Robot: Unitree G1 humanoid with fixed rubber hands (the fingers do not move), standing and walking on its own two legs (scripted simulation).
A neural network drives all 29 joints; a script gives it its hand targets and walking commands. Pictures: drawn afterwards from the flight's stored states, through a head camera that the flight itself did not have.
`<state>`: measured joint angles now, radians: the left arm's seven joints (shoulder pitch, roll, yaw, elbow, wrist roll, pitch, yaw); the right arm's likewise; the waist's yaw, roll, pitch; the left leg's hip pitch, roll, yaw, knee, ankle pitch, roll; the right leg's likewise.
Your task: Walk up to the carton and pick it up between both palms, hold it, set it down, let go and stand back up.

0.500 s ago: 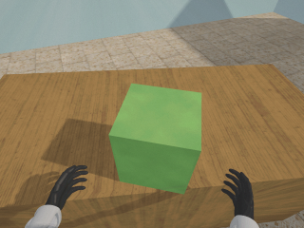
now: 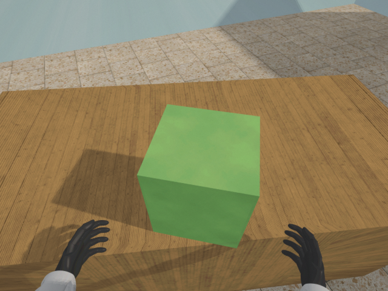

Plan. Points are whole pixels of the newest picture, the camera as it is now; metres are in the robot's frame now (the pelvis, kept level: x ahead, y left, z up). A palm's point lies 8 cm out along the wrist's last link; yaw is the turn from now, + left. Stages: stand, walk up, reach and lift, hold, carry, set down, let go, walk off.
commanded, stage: set down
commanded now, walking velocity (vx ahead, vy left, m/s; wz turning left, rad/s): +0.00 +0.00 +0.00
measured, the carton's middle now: (202, 178) +0.37 -0.02 +0.01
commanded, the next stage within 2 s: let go in 1.48 s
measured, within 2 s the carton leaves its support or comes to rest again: neither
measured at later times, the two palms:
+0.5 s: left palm (71, 273) +0.18 +0.25 -0.03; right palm (311, 285) +0.15 -0.21 -0.04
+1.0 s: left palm (76, 272) +0.19 +0.24 -0.04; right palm (310, 289) +0.14 -0.22 -0.07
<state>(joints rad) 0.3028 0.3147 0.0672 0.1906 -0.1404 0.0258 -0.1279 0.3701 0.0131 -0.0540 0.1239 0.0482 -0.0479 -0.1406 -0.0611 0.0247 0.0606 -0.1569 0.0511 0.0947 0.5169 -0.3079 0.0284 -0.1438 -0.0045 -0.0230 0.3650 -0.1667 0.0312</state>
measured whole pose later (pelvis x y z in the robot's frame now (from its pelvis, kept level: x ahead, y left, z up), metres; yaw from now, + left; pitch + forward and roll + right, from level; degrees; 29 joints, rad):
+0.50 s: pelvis +0.00 +0.00 +0.00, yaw +0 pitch -3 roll -3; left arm 0.29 0.31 0.07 0.27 -0.14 0.11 -0.07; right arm 0.33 -0.05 -0.05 0.33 0.05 -0.10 -0.05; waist -0.06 0.03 0.06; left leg -0.15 0.05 0.09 0.51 -0.31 0.02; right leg -0.14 0.00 -0.02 0.37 -0.17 0.03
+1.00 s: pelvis +0.00 -0.01 +0.00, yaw +0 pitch -3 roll -2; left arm 0.26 0.26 0.07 0.33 -0.13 0.12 -0.04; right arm 0.25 -0.12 -0.05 0.55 0.05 -0.15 0.02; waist -0.06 0.07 0.06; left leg -0.15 0.06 0.09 0.51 -0.31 0.02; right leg -0.14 0.00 -0.02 0.37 -0.17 0.03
